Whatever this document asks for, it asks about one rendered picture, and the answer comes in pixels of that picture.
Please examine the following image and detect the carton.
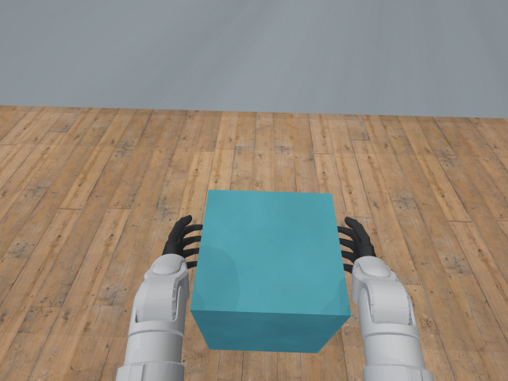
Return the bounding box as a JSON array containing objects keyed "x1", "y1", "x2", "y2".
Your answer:
[{"x1": 190, "y1": 190, "x2": 352, "y2": 353}]

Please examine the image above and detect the left robot forearm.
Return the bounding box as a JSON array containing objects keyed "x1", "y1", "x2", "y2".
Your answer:
[{"x1": 116, "y1": 254, "x2": 190, "y2": 381}]

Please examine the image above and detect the robot right hand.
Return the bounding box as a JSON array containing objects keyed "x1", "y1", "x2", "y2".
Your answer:
[{"x1": 337, "y1": 217, "x2": 376, "y2": 274}]

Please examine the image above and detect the robot left hand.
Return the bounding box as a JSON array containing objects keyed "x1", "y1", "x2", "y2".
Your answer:
[{"x1": 162, "y1": 215, "x2": 203, "y2": 269}]

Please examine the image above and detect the right robot forearm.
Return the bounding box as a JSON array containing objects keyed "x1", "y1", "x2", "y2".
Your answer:
[{"x1": 352, "y1": 256, "x2": 434, "y2": 381}]

